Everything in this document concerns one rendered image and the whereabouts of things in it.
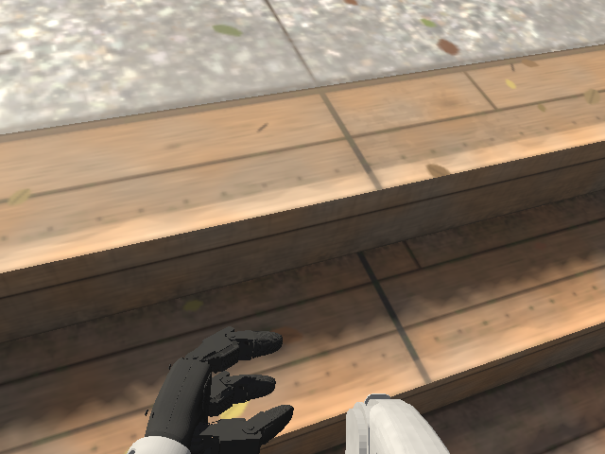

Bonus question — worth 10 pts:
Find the robot left hand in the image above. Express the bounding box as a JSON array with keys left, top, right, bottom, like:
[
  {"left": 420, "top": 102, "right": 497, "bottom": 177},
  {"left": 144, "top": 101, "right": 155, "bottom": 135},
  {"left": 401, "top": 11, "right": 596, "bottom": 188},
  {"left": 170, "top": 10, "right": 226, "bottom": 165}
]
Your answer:
[{"left": 145, "top": 326, "right": 294, "bottom": 454}]

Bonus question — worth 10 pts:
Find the right robot thigh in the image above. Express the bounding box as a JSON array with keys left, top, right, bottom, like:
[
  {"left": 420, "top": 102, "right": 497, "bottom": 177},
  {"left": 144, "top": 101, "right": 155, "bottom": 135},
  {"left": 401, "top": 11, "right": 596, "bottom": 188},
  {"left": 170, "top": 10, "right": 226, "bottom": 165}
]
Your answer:
[{"left": 346, "top": 399, "right": 450, "bottom": 454}]

